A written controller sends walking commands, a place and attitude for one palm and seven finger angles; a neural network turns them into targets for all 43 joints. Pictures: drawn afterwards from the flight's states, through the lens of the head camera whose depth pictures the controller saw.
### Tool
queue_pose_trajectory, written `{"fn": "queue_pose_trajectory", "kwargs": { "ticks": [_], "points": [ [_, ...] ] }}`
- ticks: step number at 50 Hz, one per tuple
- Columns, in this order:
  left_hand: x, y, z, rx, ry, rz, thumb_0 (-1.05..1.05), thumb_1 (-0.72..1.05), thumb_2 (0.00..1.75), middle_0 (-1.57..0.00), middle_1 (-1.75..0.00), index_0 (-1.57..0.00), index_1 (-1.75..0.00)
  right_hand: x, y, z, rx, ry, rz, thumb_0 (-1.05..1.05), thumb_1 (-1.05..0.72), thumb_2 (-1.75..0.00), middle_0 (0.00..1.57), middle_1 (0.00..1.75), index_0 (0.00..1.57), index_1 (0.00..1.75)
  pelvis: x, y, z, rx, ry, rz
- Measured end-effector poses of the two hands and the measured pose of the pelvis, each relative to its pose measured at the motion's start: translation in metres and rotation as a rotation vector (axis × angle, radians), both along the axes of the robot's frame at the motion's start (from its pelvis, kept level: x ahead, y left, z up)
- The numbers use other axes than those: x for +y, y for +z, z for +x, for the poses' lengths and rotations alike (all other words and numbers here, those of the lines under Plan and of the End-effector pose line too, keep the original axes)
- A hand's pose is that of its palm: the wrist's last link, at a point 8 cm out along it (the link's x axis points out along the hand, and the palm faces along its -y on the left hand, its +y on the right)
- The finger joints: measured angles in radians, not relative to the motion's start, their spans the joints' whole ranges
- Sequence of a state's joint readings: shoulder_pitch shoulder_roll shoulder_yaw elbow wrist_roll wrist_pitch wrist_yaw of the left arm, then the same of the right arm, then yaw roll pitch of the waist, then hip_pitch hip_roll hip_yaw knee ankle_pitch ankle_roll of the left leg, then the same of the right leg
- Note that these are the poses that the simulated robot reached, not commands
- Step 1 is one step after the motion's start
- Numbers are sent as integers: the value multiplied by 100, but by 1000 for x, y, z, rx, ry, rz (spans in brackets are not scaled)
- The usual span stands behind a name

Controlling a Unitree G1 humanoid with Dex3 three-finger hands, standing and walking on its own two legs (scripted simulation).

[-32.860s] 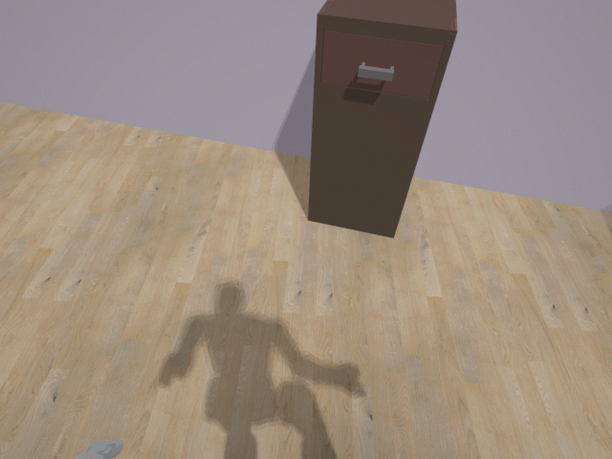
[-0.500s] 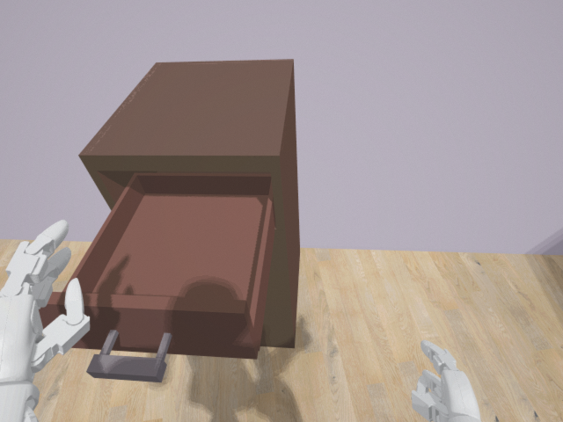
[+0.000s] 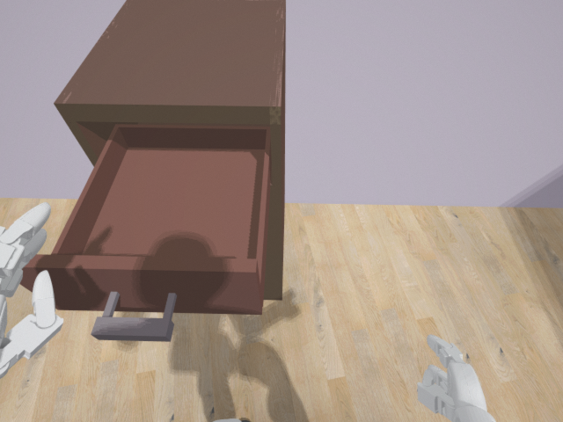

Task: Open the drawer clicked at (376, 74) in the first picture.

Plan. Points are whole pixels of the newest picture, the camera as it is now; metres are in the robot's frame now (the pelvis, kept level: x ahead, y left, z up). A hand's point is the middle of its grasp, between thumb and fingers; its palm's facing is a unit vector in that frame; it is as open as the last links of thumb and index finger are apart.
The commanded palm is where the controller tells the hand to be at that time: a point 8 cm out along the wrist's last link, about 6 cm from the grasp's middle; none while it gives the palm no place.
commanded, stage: step back with the hand held close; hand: left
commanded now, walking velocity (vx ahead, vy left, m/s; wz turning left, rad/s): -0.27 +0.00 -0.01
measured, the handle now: (138, 314) +0.26 +0.23 -0.02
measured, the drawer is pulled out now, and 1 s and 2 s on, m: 0.30 0.30 0.30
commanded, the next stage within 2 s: stop stepping back and stand still in 0.90 s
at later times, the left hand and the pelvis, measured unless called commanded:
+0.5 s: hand out of the picture +0.11 +0.25 +0.17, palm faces +0.38 -0.82 -0.42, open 7.4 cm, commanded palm +0.04 +0.30 +0.18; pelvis -0.08 +0.02 -0.02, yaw +1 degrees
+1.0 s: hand out of the picture +0.04 +0.22 +0.15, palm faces +0.30 -0.82 -0.49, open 7.4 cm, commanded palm -0.04 +0.26 +0.18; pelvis -0.18 -0.02 -0.01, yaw +0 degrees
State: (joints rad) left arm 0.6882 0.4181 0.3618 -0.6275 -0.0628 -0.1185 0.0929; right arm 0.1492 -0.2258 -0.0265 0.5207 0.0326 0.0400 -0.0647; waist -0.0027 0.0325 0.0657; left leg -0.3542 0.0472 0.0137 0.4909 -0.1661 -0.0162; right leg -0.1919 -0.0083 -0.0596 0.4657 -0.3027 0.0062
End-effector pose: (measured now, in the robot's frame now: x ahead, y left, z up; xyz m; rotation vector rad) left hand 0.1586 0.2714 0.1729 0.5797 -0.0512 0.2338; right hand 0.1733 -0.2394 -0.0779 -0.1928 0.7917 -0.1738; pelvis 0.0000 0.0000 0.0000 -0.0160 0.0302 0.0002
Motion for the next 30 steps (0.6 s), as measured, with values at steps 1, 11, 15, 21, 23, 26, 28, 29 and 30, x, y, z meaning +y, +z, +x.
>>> {"fn": "queue_pose_trajectory", "kwargs": {
  "ticks": [1, 11, 15, 21, 23, 26, 28, 29, 30],
  "points": [
    [3, 1, -4, -11, 1, 3, 2, 89, 90, -22, -30, -21, -31, 2, 1, -3, -2, 1, -3, 1, -90, -90, 20, 29, 20, 30, 1, 0, -3, -1, 0, -2],
    [15, 7, -47, -134, 15, -12, 2, 89, 90, -22, -30, -21, -30, 25, 9, -32, -85, 57, -4, 1, -90, -90, 20, 29, 20, 30, 10, -7, -43, -9, 13, -21],
    [14, 7, -66, -151, 26, 0, 2, 89, 90, -22, -30, -21, -30, 29, 6, -45, -100, 85, 5, 1, -90, -90, 20, 30, 20, 30, 8, -10, -58, -13, 23, -29],
    [12, 8, -88, -207, 39, -30, 2, 89, 90, -22, -30, -21, -30, 26, -4, -70, -64, 90, -18, 1, -90, -89, 20, 30, 20, 30, 11, -13, -73, -28, 16, -29],
    [15, 8, -90, -238, 33, -45, 2, 89, 90, -22, -30, -21, -30, 23, -7, -80, -43, 75, -39, 1, -90, -89, 20, 30, 20, 30, 15, -15, -77, -37, 17, -29],
    [21, 9, -89, -272, 21, -31, 2, 89, 90, -22, -30, -21, -30, 23, -9, -93, -42, 56, -53, 1, -90, -90, 20, 30, 20, 30, 18, -19, -86, -44, 14, -37],
    [24, 10, -90, -278, 19, -6, 2, 89, 90, -22, -30, -21, -30, 26, -7, -101, -51, 49, -37, 2, -90, -90, 20, 30, 20, 30, 15, -18, -94, -39, 19, -38],
    [24, 10, -91, -273, 20, 2, 2, 89, 90, -22, -30, -21, -30, 27, -6, -105, -55, 50, -26, 2, -90, -90, 20, 29, 20, 30, 13, -16, -98, -33, 21, -40],
    [24, 10, -93, -266, 21, 7, 2, 89, 90, -21, -30, -21, -30, 28, -5, -109, -58, 53, -14, 2, -90, -90, 20, 29, 20, 30, 11, -15, -102, -25, 20, -41]
  ]
}}
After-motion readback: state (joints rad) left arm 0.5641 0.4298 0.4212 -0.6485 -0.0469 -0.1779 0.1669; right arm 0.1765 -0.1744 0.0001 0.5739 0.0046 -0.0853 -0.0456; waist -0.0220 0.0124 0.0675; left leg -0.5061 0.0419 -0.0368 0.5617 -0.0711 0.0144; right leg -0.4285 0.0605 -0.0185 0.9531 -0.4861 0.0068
